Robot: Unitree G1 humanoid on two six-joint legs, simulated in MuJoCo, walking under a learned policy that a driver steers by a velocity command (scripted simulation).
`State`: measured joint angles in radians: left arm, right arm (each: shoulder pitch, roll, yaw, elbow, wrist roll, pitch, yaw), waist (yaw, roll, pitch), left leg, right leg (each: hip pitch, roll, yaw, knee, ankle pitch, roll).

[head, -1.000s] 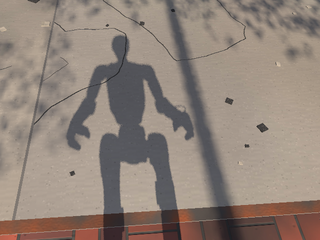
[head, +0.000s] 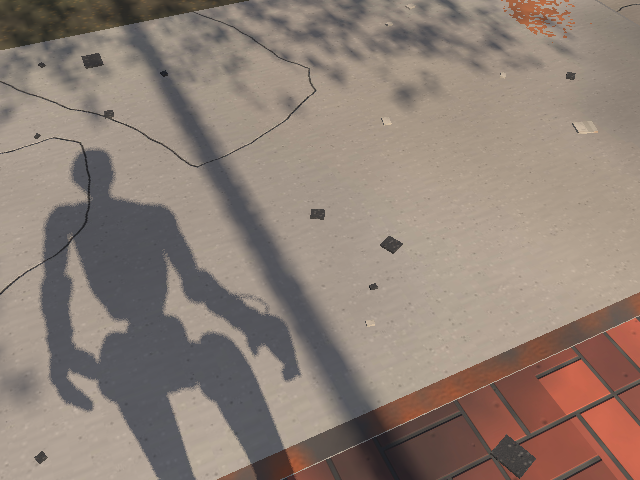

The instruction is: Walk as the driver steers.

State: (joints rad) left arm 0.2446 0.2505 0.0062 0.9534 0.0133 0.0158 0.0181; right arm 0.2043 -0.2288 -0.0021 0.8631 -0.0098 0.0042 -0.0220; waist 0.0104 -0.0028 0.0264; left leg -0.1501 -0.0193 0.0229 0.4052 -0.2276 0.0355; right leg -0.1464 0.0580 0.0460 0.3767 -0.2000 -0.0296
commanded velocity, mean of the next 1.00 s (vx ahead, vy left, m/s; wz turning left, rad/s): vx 0.02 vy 0.00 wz -0.01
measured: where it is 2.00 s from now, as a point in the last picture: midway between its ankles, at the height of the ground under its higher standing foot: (310, 419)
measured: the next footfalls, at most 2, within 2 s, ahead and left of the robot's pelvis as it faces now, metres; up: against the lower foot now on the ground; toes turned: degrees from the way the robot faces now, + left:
right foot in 1.24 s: +0.13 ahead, -0.13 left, +0.00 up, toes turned -3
left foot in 1.72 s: +0.51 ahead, +0.08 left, +0.00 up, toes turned +29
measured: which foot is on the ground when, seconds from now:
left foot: down 0.00-1.00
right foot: down 0.00-0.96, up 0.98-1.00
